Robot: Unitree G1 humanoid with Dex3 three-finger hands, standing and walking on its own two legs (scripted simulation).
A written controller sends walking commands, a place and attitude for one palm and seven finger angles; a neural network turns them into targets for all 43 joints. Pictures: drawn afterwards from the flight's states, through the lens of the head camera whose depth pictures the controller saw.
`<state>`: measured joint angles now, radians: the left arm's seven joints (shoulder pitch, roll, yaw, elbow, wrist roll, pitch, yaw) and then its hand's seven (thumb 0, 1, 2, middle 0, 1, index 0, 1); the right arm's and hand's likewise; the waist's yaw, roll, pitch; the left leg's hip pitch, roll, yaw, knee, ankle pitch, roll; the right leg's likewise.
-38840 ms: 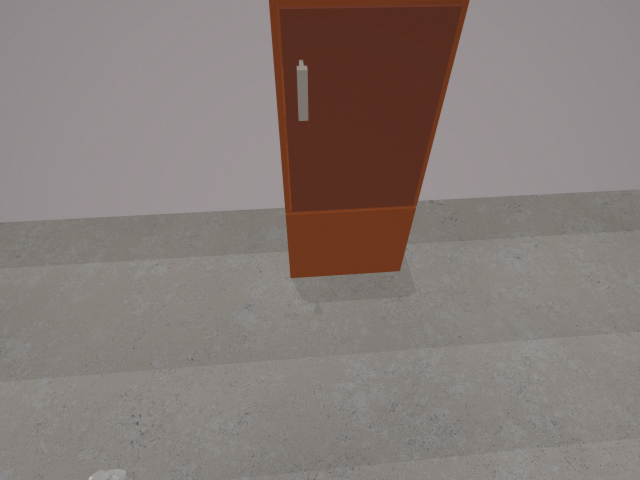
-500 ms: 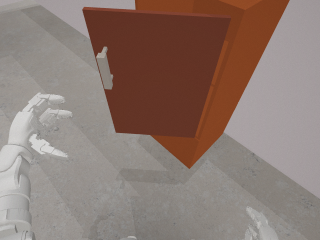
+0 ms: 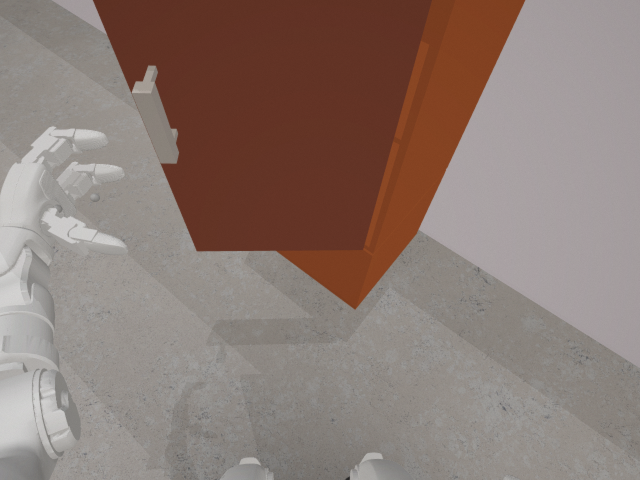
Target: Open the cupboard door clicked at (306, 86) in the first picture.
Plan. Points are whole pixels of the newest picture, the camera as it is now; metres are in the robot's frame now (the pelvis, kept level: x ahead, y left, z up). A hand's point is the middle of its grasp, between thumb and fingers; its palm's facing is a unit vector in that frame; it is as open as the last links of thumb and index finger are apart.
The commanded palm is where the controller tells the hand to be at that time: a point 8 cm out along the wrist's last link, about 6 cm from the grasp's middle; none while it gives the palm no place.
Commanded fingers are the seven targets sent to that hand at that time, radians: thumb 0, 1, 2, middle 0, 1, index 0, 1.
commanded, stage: move the hooked fingers beside the handle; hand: left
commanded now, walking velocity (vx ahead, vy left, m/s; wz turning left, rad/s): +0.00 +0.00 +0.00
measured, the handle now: (160, 116) +0.59 +0.23 +0.08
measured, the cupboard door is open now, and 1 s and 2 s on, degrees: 41 41 41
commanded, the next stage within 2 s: slide the fingers in behind the handle in 1.60 s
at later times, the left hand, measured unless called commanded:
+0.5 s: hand (98, 154) +0.50 +0.28 +0.09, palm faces +0.00 -1.00 -0.01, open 14.0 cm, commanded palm +0.49 +0.33 +0.09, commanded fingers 0.00 -0.50 0.30 -0.30 -1.20 -0.30 -1.20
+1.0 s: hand (114, 124) +0.56 +0.28 +0.09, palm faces -0.01 -1.00 +0.00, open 14.0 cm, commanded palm +0.54 +0.32 +0.08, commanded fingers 0.00 -0.50 0.30 -0.30 -1.20 -0.30 -1.20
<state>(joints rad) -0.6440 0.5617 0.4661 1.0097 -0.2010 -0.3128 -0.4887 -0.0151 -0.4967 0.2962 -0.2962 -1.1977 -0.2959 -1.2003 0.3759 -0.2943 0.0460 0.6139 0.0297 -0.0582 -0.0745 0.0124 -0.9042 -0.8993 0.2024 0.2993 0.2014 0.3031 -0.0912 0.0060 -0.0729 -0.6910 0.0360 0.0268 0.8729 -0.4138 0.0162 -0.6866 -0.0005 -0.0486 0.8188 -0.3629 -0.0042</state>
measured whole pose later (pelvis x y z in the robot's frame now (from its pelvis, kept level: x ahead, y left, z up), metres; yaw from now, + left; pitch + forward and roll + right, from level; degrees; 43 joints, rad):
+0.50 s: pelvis +0.01 +0.00 -0.01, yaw -1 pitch +19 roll -3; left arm -0.93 0.76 0.52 1.25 -0.11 -0.30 -0.51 -0.01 -0.50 0.30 -0.30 -1.20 -0.30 -1.20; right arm 0.40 -0.30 0.06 0.60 0.01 0.04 -0.06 0.01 -0.90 -0.90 0.20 0.30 0.20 0.30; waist -0.17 0.00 -0.07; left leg -0.85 0.06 0.01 0.95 -0.45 0.02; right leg -0.83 0.02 -0.06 0.86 -0.37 0.00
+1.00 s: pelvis +0.02 +0.02 -0.02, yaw -3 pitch +24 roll -5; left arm -1.06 0.86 0.55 1.30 -0.05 -0.26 -0.48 -0.01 -0.50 0.30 -0.30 -1.20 -0.29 -1.20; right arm 0.48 -0.29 0.09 0.58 -0.02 0.11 -0.03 0.01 -0.90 -0.90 0.20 0.30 0.20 0.30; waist -0.24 0.02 -0.08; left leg -0.94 0.07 0.02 0.98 -0.47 0.04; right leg -0.90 0.03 -0.05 0.85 -0.37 0.02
